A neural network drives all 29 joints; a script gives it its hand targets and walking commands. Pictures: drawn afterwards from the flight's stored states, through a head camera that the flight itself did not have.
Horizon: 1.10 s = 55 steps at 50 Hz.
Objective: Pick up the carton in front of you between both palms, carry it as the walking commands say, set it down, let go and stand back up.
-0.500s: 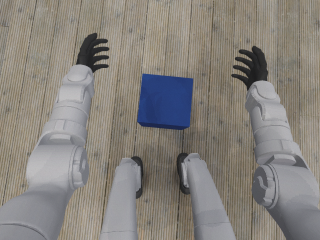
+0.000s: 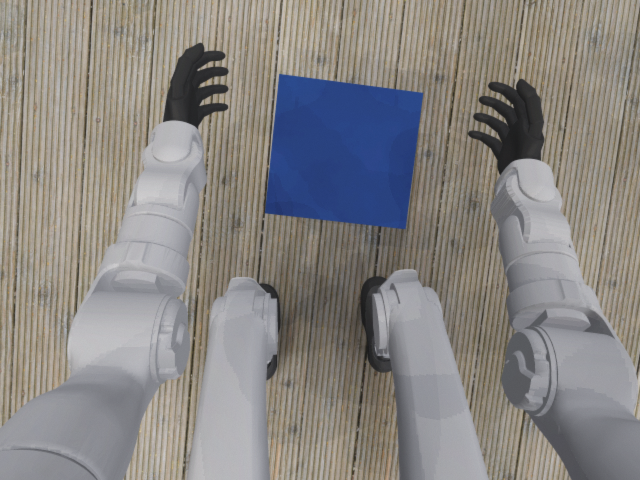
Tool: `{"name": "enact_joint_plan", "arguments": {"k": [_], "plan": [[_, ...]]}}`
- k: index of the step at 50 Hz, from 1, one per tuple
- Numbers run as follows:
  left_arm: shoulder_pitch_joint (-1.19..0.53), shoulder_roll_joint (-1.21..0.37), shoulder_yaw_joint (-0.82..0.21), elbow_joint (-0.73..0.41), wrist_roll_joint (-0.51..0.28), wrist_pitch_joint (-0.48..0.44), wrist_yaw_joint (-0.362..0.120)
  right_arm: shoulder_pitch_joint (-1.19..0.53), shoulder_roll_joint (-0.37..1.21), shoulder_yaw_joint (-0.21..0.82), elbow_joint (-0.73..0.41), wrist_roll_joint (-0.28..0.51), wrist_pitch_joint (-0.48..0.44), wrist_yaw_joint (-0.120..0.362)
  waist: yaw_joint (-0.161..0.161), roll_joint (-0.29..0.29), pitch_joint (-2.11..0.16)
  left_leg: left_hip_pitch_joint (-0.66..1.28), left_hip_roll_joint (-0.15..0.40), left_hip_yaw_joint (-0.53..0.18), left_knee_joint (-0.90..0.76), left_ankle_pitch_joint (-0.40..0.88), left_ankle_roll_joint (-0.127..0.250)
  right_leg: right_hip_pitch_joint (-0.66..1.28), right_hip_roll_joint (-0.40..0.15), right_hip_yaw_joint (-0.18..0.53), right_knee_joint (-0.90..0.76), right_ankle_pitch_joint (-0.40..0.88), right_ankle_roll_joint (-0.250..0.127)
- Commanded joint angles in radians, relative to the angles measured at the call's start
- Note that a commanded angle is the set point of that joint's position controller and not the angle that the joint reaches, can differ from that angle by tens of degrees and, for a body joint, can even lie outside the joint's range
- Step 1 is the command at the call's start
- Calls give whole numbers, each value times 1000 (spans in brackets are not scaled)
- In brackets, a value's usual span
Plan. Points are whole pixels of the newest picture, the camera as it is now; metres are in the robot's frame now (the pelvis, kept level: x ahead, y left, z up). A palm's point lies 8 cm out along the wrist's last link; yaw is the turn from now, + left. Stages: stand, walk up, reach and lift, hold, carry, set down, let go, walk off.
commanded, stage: reach and lift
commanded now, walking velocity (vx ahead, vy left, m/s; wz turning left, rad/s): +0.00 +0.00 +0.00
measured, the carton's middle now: (336, 163) +0.45 -0.03 -0.40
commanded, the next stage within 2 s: none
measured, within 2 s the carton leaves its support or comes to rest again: leaves its support in 1.30 s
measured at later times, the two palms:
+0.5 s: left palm (224, 143) +0.48 +0.15 -0.33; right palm (452, 166) +0.44 -0.22 -0.33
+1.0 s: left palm (246, 141) +0.48 +0.12 -0.33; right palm (439, 162) +0.45 -0.19 -0.32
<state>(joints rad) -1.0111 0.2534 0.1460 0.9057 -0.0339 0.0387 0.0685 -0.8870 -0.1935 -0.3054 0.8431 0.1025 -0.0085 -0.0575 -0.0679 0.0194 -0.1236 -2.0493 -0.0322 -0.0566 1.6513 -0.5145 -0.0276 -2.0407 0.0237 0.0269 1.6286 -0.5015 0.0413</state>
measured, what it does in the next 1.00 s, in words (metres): lowers itself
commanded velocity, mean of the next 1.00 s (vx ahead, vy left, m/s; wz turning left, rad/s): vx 0.00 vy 0.00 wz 0.00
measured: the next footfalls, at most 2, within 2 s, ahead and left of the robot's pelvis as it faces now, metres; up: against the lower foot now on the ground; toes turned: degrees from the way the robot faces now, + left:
none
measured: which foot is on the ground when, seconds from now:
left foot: down 0.00-1.00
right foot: down 0.00-1.00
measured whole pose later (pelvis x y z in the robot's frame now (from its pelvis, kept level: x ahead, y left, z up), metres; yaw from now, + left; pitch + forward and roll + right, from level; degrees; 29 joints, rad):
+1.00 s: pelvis -0.05 +0.00 -0.14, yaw +0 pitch +40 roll -1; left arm -1.37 0.30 -0.05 1.17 -0.23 -0.03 0.13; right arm -1.28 -0.26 -0.05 1.11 0.29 -0.06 -0.14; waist -0.07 0.01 0.26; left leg -2.30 -0.04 -0.04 2.14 -0.53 -0.03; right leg -2.31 0.03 0.03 2.11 -0.50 0.06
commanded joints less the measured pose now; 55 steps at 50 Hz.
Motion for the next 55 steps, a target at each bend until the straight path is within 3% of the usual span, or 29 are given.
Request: {"name": "enact_joint_plan", "arguments": {"k": [1,6,10,14,20,25,27,30,38,43,51,55], "plan": [[-230,105,-36,-159,-48,-13,16,-157,-154,27,-132,52,-17,-12,-27,90,-1082,695,-35,58,32,539,-23,439,36,-101,8,518,37],[-318,150,-55,-176,-89,16,28,-248,-187,59,-149,92,14,-33,-34,81,-1073,618,-24,78,113,354,-18,417,25,-119,98,380,37],[-386,162,-59,-75,-103,23,27,-331,-187,69,-68,100,29,-43,-33,63,-902,464,-6,80,152,157,-11,349,4,-110,145,215,33],[-463,185,-71,42,-117,11,26,-427,-197,83,36,104,21,-51,-28,43,-769,357,9,73,200,60,-4,303,-12,-92,201,127,30],[-562,221,-113,134,-161,-24,32,-543,-225,123,144,132,-15,-61,-26,26,-732,321,22,67,284,88,0,300,-24,-77,284,154,27],[-596,241,-158,102,-202,-52,42,-578,-248,154,125,171,-41,-76,-39,49,-839,392,21,67,344,178,-1,336,-22,-81,336,249,22],[-588,216,-170,71,-199,-61,46,-548,-205,180,126,201,-48,-73,-23,75,-843,390,15,75,355,211,0,348,-14,-74,348,292,19],[-522,145,-200,80,-217,-65,43,-483,-172,199,152,209,-53,-65,-33,79,-840,407,9,72,367,274,-9,339,-6,-73,355,340,15],[-480,158,-142,143,-178,-64,49,-476,-182,167,146,151,-52,-72,-30,32,-690,275,0,63,344,185,1,271,-9,-70,337,255,24],[-521,140,-156,153,-185,-73,54,-529,-151,196,146,162,-58,-75,-20,16,-697,279,-3,62,336,173,11,284,-5,-67,334,237,24],[-608,-27,-206,177,-178,-95,59,-600,36,268,205,177,-72,-79,-7,33,-683,307,-32,60,314,166,22,289,26,-71,313,210,25],[-798,-460,-319,175,-169,-82,-23,-834,443,362,180,166,-62,10,-6,52,-689,285,-57,53,326,187,25,245,54,-70,339,228,8]]}}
